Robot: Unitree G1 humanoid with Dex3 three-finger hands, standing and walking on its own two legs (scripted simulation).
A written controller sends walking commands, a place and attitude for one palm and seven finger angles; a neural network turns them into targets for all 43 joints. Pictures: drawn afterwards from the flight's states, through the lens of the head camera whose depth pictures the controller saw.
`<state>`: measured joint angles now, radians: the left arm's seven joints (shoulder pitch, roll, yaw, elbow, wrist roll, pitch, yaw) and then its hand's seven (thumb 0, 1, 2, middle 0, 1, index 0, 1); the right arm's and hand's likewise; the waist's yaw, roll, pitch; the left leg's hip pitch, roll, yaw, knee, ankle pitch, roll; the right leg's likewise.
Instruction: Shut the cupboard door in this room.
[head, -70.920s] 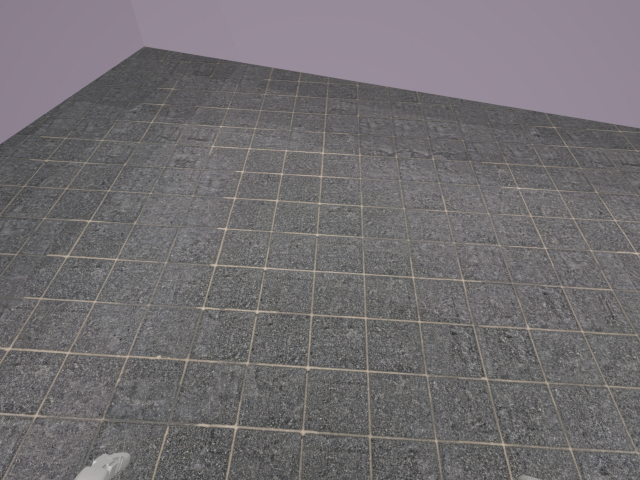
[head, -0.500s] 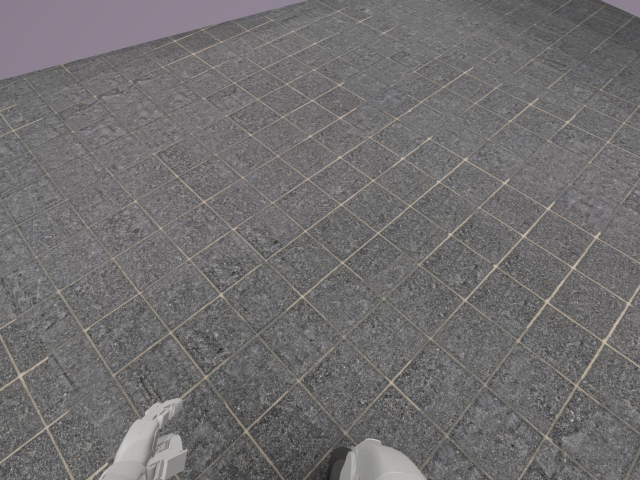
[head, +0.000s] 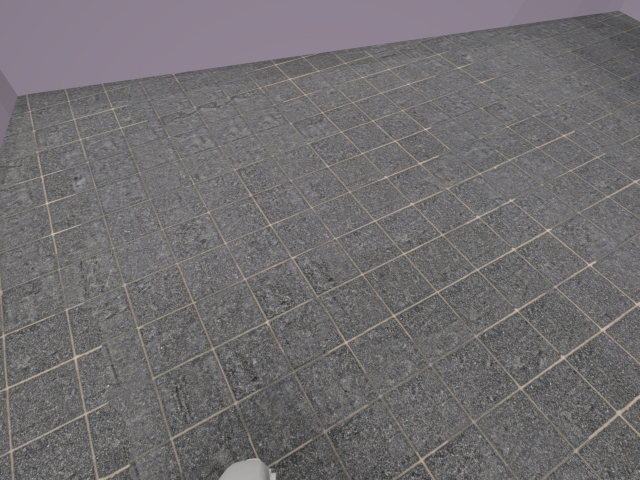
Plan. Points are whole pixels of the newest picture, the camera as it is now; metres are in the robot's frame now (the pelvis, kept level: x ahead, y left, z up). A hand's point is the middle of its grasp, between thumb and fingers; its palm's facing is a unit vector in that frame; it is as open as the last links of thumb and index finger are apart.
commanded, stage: turn to face it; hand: left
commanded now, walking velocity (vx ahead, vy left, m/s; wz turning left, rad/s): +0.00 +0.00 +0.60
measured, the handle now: out of the picture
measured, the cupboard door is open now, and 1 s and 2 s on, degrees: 53 53 53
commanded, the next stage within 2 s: none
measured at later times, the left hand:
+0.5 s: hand out of the picture +0.07 +0.24 -0.16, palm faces +0.33 -0.91 -0.26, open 7.3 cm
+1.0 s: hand out of the picture -0.09 +0.22 -0.19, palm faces +0.61 -0.75 -0.23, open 7.3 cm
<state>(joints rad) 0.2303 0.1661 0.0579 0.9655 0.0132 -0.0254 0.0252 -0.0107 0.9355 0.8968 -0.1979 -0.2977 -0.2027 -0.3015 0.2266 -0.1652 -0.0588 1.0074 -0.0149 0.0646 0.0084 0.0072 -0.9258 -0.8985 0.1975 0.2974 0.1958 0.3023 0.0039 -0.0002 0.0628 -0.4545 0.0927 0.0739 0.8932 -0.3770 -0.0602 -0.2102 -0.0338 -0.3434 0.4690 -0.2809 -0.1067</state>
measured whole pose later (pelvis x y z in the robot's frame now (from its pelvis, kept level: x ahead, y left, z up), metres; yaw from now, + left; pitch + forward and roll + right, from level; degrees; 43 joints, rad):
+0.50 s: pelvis +0.02 +0.01 -0.01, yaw +17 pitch +1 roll +0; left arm 0.15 0.23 0.07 0.89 0.00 0.02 0.00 0.00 0.91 0.90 -0.19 -0.30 -0.20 -0.30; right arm 0.16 -0.21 -0.07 0.92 -0.02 0.04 0.01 0.00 -0.91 -0.90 0.20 0.30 0.20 0.30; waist -0.01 0.03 0.07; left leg -0.32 0.02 -0.08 0.59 -0.27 -0.04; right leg -0.35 -0.05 -0.05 0.68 -0.36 0.10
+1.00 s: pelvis +0.01 +0.02 -0.01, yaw +36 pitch +1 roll -1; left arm 0.23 0.27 0.08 0.94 0.01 0.06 0.02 0.00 0.91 0.90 -0.20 -0.30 -0.20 -0.30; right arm 0.14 -0.20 -0.06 0.90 -0.01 0.02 0.02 0.00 -0.91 -0.90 0.20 0.30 0.20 0.30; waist 0.02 -0.06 0.11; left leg -0.31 0.01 0.06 0.62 -0.32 0.04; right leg -0.43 -0.15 -0.13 1.02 -0.53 0.08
